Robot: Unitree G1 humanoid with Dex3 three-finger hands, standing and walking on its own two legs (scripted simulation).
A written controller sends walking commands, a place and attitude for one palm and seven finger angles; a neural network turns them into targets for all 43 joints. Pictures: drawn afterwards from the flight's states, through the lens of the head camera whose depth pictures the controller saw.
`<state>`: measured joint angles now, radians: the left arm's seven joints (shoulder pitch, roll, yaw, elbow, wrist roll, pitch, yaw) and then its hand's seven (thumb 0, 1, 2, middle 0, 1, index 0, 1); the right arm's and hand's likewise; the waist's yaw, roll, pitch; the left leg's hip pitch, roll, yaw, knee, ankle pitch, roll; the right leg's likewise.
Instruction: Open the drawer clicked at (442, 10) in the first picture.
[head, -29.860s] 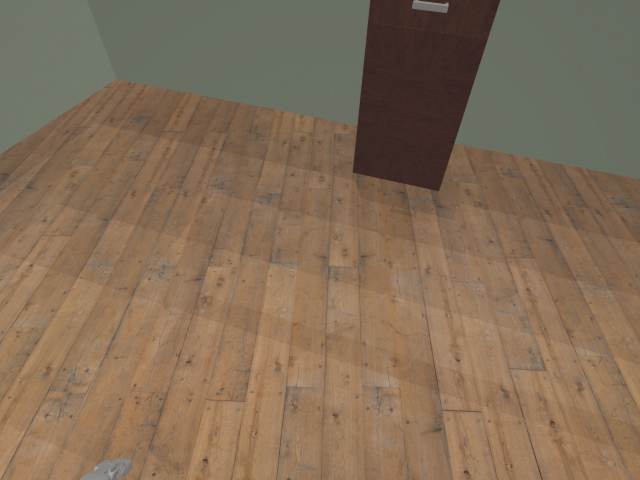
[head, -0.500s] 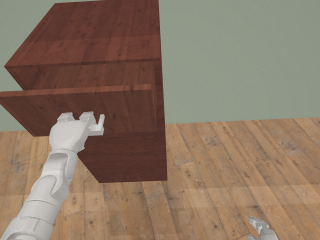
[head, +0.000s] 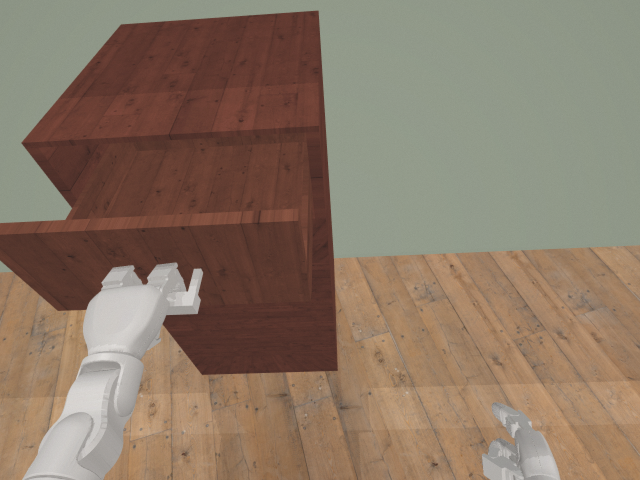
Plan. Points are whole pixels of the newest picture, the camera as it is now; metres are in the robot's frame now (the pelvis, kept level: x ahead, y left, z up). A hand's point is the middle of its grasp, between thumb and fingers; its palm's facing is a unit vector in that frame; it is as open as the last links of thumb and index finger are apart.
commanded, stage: pull the drawer open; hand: left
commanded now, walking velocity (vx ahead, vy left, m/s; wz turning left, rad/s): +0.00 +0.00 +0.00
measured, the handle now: (154, 291) +0.33 +0.26 +0.06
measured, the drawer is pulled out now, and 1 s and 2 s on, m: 0.18 0.28 0.30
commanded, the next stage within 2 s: open the thumb to release the handle in 1.68 s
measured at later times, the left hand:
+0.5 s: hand (137, 373) +0.23 +0.25 +0.03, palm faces +0.02 -0.07 -1.00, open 5.4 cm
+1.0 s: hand (123, 418) +0.18 +0.24 +0.03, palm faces +0.01 -0.07 -1.00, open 5.5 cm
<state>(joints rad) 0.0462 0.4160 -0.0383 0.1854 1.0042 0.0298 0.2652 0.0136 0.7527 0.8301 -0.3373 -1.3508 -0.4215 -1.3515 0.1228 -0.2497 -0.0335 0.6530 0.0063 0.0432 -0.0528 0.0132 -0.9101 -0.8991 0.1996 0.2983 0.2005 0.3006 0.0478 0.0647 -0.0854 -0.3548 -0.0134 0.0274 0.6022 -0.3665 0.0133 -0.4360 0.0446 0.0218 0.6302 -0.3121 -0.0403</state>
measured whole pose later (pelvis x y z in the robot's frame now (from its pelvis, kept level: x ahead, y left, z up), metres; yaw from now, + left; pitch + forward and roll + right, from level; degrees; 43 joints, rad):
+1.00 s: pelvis +0.00 +0.00 +0.00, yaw -1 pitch +4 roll +1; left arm 0.50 0.40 -0.03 -0.19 1.01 0.02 0.32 0.03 0.73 0.82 -0.34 -1.34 -0.42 -1.35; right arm 0.09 -0.22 0.00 0.63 -0.02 0.04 -0.02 0.01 -0.91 -0.90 0.20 0.30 0.20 0.30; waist 0.09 0.06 -0.07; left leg -0.32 -0.01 0.04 0.63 -0.39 0.01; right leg -0.40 0.05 0.03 0.66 -0.33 -0.04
